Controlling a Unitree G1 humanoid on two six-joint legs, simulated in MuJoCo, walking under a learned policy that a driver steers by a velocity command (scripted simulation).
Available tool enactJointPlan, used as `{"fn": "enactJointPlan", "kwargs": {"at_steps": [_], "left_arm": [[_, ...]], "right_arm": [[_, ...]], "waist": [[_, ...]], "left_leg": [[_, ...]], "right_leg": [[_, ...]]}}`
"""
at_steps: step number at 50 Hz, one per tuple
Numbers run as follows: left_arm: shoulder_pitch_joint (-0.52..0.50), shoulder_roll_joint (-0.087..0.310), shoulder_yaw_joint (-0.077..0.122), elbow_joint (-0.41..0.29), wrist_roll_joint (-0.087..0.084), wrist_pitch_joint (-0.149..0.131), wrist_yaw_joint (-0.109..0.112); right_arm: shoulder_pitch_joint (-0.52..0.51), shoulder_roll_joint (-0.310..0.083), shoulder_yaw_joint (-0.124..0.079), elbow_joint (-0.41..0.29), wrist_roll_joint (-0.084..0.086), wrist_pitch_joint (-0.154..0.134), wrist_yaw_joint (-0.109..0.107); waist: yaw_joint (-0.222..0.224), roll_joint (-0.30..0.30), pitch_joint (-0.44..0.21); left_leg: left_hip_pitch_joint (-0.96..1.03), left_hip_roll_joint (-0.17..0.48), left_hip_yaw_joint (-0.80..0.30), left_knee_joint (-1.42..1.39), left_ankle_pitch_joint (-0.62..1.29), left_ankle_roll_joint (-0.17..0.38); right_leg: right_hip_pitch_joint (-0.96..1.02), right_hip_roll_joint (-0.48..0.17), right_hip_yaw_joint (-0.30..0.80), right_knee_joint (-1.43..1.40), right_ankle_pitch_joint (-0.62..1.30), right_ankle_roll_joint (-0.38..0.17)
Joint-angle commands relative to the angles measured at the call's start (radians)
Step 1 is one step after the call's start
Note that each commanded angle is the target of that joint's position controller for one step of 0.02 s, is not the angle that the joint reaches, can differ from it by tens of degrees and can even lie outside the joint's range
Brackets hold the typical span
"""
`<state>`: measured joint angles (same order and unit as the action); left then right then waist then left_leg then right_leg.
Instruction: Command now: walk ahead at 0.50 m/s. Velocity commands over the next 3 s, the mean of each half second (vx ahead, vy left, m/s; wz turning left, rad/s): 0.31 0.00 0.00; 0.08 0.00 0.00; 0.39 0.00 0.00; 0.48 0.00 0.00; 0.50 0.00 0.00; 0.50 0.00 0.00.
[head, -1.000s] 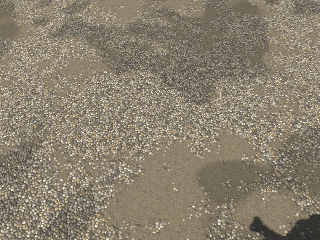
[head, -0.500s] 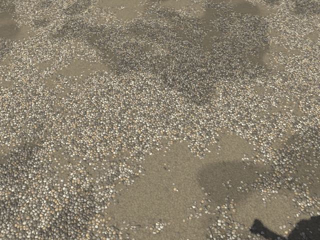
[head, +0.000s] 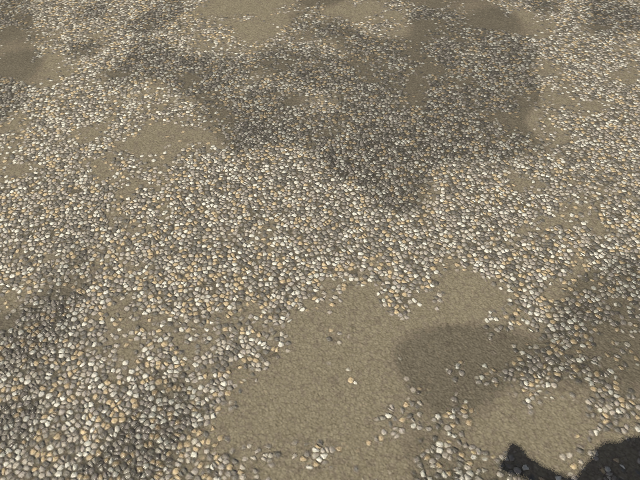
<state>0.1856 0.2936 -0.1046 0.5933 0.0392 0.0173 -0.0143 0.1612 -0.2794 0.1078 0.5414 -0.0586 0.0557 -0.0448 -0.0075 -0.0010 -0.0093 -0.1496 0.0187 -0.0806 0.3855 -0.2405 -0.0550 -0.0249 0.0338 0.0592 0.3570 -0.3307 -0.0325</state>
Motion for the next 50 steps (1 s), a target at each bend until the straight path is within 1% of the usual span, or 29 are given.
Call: {"fn": "enactJointPlan", "kwargs": {"at_steps": [1,2,3,5,6,7,9,11,14,18,19,24,33,43,44,45,47,49,50], "left_arm": [[-0.042,0.113,0.037,-0.072,-0.001,-0.015,0.004],[-0.04,0.113,0.037,-0.071,-0.002,-0.015,0.004],[-0.046,0.116,0.036,-0.076,0.001,-0.015,0.003],[-0.038,0.112,0.037,-0.067,-0.002,-0.015,0.005],[-0.044,0.115,0.037,-0.073,0.0,-0.015,0.003],[-0.015,0.116,0.04,-0.052,-0.005,-0.014,0.003],[0.023,0.135,0.05,-0.029,-0.015,-0.012,0.0],[0.053,0.14,0.059,-0.005,-0.025,-0.008,-0.002],[0.069,0.131,0.069,0.016,-0.032,-0.005,-0.001],[0.093,0.127,0.081,0.039,-0.036,-0.004,0.005],[0.108,0.11,0.077,0.038,-0.031,0.002,0.004],[0.148,0.117,0.088,0.064,-0.037,0.011,0.015],[0.211,0.098,0.099,0.112,-0.042,0.016,0.028],[0.255,0.073,0.108,0.15,-0.044,0.021,0.037],[0.269,0.062,0.105,0.156,-0.04,0.023,0.038],[0.273,0.051,0.102,0.161,-0.036,0.024,0.039],[0.266,0.041,0.098,0.163,-0.032,0.023,0.041],[0.262,0.04,0.096,0.163,-0.028,0.017,0.044],[0.261,0.039,0.095,0.162,-0.027,0.014,0.045]], "right_arm": [[-0.055,-0.1,-0.034,-0.084,0.001,-0.016,-0.005],[-0.054,-0.101,-0.035,-0.084,0.002,-0.016,-0.005],[-0.063,-0.095,-0.031,-0.09,-0.002,-0.016,-0.005],[-0.051,-0.101,-0.035,-0.083,0.002,-0.016,-0.006],[-0.06,-0.094,-0.032,-0.088,-0.002,-0.016,-0.006],[-0.03,-0.103,-0.037,-0.071,0.004,-0.015,-0.006],[0.001,-0.112,-0.042,-0.05,0.012,-0.012,-0.005],[0.031,-0.122,-0.051,-0.024,0.021,-0.01,-0.005],[0.046,-0.119,-0.059,-0.001,0.027,-0.009,-0.008],[0.066,-0.113,-0.069,0.024,0.031,-0.012,-0.012],[0.076,-0.102,-0.066,0.024,0.021,-0.007,-0.011],[0.108,-0.105,-0.076,0.053,0.028,-0.006,-0.012],[0.159,-0.091,-0.087,0.101,0.034,-0.002,-0.026],[0.189,-0.072,-0.096,0.148,0.041,0.002,-0.036],[0.203,-0.063,-0.094,0.158,0.038,0.004,-0.038],[0.207,-0.057,-0.092,0.167,0.037,0.007,-0.04],[0.2,-0.053,-0.09,0.179,0.036,0.009,-0.045],[0.192,-0.051,-0.088,0.186,0.035,0.007,-0.051],[0.19,-0.048,-0.086,0.188,0.033,0.005,-0.053]], "waist": [[0.003,-0.006,-0.064],[0.001,-0.006,-0.06],[-0.002,-0.006,-0.056],[0.001,-0.005,-0.059],[-0.002,-0.005,-0.055],[0.002,-0.005,-0.068],[-0.003,-0.005,-0.055],[-0.006,-0.008,-0.036],[-0.008,-0.01,-0.004],[-0.008,-0.006,-0.006],[-0.005,-0.01,-0.034],[-0.003,-0.009,-0.017],[-0.006,-0.008,-0.003],[-0.007,-0.006,0.019],[-0.007,-0.005,0.003],[-0.006,-0.003,0.01],[-0.006,-0.005,0.045],[-0.007,-0.008,0.072],[-0.007,-0.008,0.075]], "left_leg": [[0.095,0.039,-0.071,0.003,0.347,0.042],[0.093,0.039,-0.071,0.003,0.346,0.042],[0.092,0.037,-0.07,0.005,0.354,0.039],[0.094,0.038,-0.071,0.002,0.348,0.041],[0.093,0.037,-0.07,0.004,0.356,0.039],[0.103,0.042,-0.077,-0.008,0.349,0.044],[0.11,0.043,-0.08,-0.015,0.339,0.052],[0.106,0.042,-0.079,-0.022,0.295,0.061],[0.09,0.039,-0.075,-0.022,0.273,0.068],[0.087,0.034,-0.07,-0.009,0.32,0.073],[0.092,0.037,-0.068,-0.011,0.333,0.074],[0.08,0.03,-0.062,-0.012,0.372,0.07],[0.09,0.028,-0.057,-0.022,0.39,0.067],[0.084,0.027,-0.054,-0.039,0.359,0.069],[0.096,0.026,-0.054,-0.051,0.309,0.07],[0.096,0.024,-0.053,-0.062,0.256,0.071],[0.084,0.02,-0.052,-0.074,0.187,0.07],[0.075,0.016,-0.051,-0.073,0.196,0.066],[0.075,0.014,-0.049,-0.068,0.219,0.064]], "right_leg": [[-0.06,-0.087,0.097,-0.034,0.459,0.02],[-0.06,-0.087,0.097,-0.034,0.459,0.02],[-0.065,-0.088,0.095,-0.032,0.471,0.023],[-0.059,-0.087,0.097,-0.035,0.463,0.019],[-0.063,-0.088,0.096,-0.033,0.474,0.023],[-0.052,-0.089,0.101,-0.043,0.464,0.018],[-0.048,-0.092,0.102,-0.055,0.461,0.017],[-0.049,-0.091,0.101,-0.066,0.425,0.009],[-0.063,-0.087,0.096,-0.072,0.412,0.003],[-0.057,-0.082,0.088,-0.06,0.475,0.003],[-0.029,-0.087,0.09,-0.06,0.513,-0.004],[-0.014,-0.085,0.087,-0.057,0.588,0.0],[-0.019,-0.08,0.079,-0.075,0.598,0.007],[-0.038,-0.076,0.071,-0.097,0.529,0.012],[-0.03,-0.074,0.07,-0.108,0.467,0.01],[-0.036,-0.071,0.068,-0.121,0.4,0.008],[-0.062,-0.065,0.066,-0.139,0.307,0.007],[-0.079,-0.061,0.063,-0.141,0.308,0.01],[-0.08,-0.059,0.061,-0.137,0.331,0.013]]}}
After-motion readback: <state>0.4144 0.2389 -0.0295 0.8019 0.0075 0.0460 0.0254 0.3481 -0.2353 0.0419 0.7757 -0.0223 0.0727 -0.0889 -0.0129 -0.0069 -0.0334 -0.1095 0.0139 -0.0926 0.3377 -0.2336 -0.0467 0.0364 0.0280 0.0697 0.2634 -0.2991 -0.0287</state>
